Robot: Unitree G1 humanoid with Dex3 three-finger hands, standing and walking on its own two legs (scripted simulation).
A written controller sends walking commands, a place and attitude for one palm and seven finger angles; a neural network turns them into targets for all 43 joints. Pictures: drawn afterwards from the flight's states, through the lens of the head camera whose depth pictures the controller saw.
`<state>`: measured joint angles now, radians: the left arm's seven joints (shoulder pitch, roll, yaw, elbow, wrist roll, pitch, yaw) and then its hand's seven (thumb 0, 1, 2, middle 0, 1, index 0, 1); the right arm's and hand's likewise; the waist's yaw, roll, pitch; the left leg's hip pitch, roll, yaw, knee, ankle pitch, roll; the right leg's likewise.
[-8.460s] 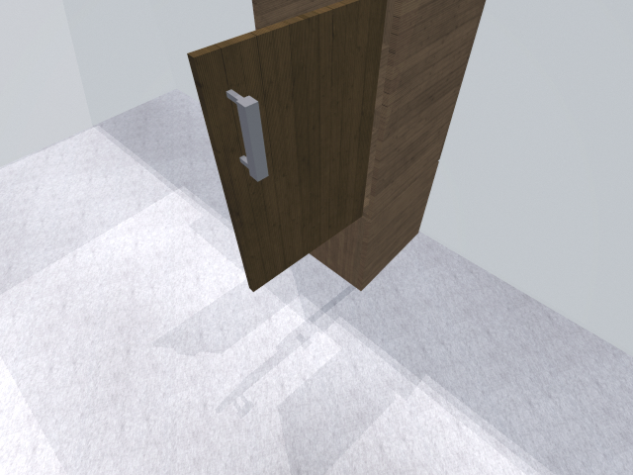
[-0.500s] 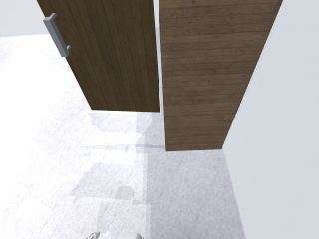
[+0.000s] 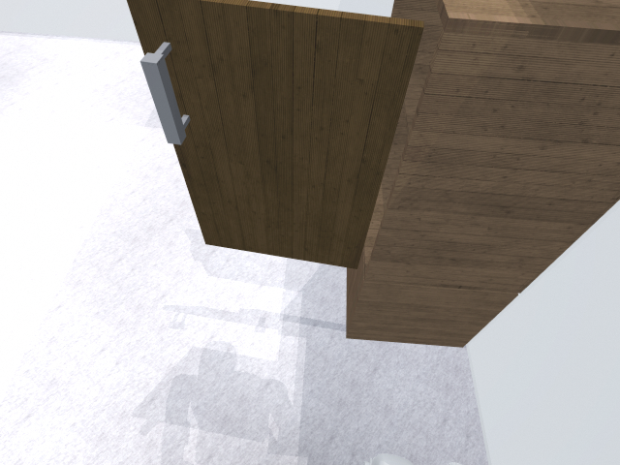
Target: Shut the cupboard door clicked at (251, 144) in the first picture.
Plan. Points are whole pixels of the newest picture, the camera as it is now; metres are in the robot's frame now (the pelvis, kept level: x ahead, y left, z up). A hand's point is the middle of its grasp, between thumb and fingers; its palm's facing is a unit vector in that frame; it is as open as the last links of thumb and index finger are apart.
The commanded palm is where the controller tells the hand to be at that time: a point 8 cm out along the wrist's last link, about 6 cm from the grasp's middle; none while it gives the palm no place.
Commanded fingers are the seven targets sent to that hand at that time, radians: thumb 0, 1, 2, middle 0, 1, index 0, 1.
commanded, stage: take the last steps up to it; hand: left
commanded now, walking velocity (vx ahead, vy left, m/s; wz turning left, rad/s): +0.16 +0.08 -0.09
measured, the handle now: (171, 95) +0.59 +0.29 +0.12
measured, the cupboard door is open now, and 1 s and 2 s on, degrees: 84 84 84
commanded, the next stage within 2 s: come to a stop and stand still in 0.04 s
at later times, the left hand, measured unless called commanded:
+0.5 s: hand (200, 414) +0.19 +0.19 -0.16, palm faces +0.00 -0.98 -0.21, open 7.3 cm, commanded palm none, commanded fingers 0.00 0.90 0.90 -0.20 -0.30 -0.20 -0.30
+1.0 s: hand out of the picture +0.10 +0.23 -0.17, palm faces -0.02 -0.98 -0.21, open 7.4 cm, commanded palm none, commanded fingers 0.00 0.90 0.90 -0.20 -0.30 -0.20 -0.30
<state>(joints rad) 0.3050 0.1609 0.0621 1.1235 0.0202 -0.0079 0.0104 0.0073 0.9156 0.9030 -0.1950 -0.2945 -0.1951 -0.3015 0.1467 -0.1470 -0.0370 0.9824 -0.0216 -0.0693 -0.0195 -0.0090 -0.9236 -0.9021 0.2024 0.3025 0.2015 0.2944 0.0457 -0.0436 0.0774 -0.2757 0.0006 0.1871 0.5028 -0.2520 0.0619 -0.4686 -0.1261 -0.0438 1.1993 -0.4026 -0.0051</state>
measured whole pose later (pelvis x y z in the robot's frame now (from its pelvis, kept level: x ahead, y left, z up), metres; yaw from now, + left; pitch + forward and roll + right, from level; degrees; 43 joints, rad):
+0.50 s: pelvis +0.09 +0.02 +0.00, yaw -1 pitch +1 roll +1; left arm 0.11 0.14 0.04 0.99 0.01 0.00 0.05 0.00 0.92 0.90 -0.20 -0.30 -0.20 -0.30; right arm 0.23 -0.13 -0.04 1.08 0.00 0.05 -0.02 0.01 -0.91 -0.90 0.20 0.30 0.20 0.29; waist -0.02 -0.01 0.10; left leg -0.35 0.01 0.02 0.89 -0.52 -0.05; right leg -0.33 -0.05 -0.09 0.51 -0.20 -0.03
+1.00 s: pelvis +0.07 +0.04 +0.01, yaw -3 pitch +2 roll +0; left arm 0.22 0.20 0.06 1.07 0.01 0.04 0.01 0.00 0.92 0.90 -0.19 -0.29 -0.19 -0.30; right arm 0.22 -0.16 -0.04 1.05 -0.03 0.00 -0.04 0.00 -0.91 -0.90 0.21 0.30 0.20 0.29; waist -0.02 -0.01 0.06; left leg -0.27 0.05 0.06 0.47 -0.24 -0.01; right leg -0.21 -0.03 -0.04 0.57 -0.36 0.02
